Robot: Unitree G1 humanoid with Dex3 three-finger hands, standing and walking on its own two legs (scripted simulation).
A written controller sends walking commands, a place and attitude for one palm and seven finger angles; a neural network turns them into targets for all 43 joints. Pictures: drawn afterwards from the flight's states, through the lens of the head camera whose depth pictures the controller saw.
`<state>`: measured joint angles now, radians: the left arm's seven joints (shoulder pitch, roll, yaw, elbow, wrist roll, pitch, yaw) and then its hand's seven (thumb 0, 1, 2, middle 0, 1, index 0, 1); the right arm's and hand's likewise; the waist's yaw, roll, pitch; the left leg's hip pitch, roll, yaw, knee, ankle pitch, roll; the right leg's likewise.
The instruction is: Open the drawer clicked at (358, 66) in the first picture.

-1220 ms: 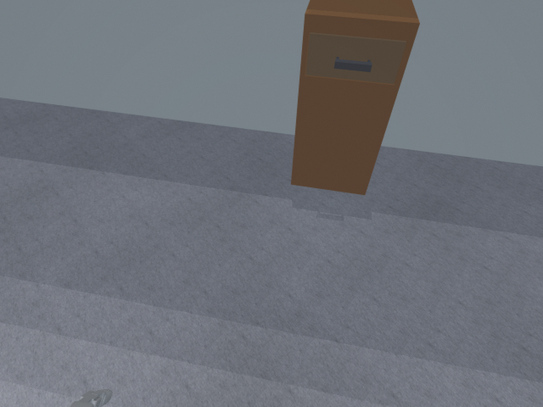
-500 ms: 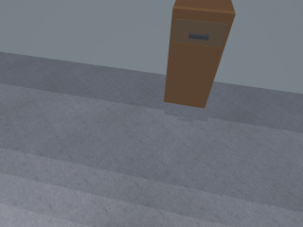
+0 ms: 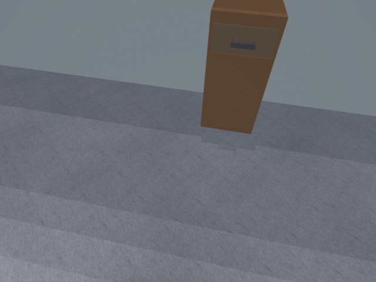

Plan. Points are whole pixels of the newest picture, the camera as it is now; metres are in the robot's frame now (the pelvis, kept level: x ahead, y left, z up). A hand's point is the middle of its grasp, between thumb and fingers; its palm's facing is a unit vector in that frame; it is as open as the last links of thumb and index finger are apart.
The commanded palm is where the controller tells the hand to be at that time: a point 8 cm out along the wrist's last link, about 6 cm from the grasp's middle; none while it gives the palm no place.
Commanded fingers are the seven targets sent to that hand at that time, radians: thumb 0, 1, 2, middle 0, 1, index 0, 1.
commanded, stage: look at it before walking up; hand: left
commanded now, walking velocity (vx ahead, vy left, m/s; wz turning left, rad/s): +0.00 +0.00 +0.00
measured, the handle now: (243, 43) +1.33 -0.24 -0.07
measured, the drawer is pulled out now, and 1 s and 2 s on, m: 0.00 0.00 0.00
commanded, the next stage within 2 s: walk to a spot facing it in 0.22 s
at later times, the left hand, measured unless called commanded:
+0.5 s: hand out of the picture +0.08 +0.24 -0.16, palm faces -0.06 -0.95 -0.32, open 7.3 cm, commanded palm none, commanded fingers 0.00 0.90 0.90 -0.20 -0.30 -0.20 -0.30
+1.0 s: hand out of the picture +0.09 +0.13 -0.16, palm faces -0.24 -0.95 -0.19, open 7.3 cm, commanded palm none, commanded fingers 0.00 0.90 0.90 -0.20 -0.30 -0.20 -0.30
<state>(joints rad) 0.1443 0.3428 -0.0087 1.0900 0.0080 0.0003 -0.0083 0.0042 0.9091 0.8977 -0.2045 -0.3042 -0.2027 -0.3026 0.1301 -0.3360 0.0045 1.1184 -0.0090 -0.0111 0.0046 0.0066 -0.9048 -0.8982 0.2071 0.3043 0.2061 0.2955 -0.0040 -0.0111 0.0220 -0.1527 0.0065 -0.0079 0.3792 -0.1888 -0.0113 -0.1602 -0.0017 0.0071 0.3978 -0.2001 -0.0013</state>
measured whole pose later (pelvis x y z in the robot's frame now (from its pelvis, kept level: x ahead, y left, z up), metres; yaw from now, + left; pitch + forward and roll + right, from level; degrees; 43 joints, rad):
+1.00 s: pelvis +0.10 -0.05 +0.00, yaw -20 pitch +1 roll +1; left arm 0.47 0.15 0.03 1.04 0.02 -0.04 -0.01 0.00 0.91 0.90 -0.20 -0.30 -0.20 -0.30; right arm 0.14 -0.21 -0.05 0.95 -0.02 -0.01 0.02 0.01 -0.91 -0.90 0.20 0.30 0.20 0.29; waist 0.04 0.00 0.03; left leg -0.61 0.10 0.03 1.03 -0.21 -0.06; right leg -0.10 0.06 0.07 0.38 -0.28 -0.06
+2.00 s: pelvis +0.45 -0.23 -0.01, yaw -55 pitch +0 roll +0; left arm 0.23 0.21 0.07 0.97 0.01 -0.03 -0.01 -0.01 0.94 0.90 -0.20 -0.30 -0.20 -0.30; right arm 0.20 -0.17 -0.05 0.94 -0.02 -0.02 0.00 0.01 -0.91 -0.90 0.20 0.30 0.20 0.29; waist -0.03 0.01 0.06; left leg -0.59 0.18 0.02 1.15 -0.27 -0.07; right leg -0.26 0.08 -0.04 0.48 -0.22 -0.10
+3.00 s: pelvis +0.52 -0.30 +0.00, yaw -34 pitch -1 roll +2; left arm 0.17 0.19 0.04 0.89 0.01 0.03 0.03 0.00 0.91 0.90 -0.20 -0.30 -0.20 -0.30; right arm 0.27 -0.26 -0.10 0.96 -0.03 0.08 0.02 0.01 -0.91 -0.90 0.20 0.30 0.20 0.29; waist -0.05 0.04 0.03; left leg -0.54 -0.03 -0.02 1.11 -0.36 -0.05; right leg -0.18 -0.06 -0.10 0.48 -0.29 -0.02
